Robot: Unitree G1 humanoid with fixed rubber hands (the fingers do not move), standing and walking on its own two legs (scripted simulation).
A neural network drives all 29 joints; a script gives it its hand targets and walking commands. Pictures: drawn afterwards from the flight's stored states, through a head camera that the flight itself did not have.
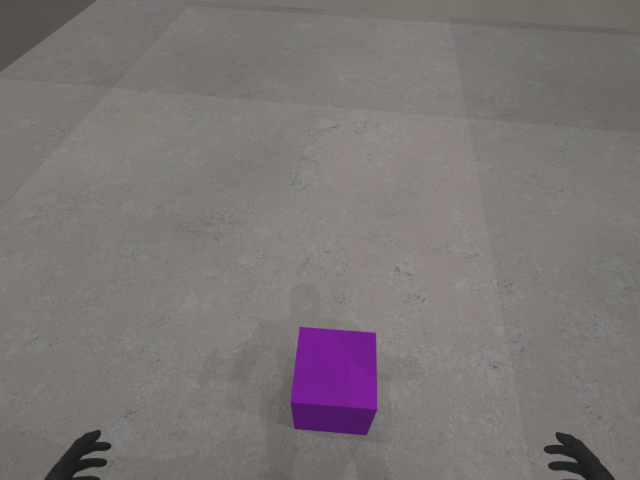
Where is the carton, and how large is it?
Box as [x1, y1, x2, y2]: [291, 327, 376, 434]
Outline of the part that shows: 300,327 291,394 291,407 294,427 300,429 366,434 376,411 375,333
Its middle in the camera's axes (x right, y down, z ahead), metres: +0.04 +0.41 +1.10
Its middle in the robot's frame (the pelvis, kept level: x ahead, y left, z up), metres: +0.45 -0.02 -0.64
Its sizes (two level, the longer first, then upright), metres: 0.210 0.200 0.250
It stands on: the floor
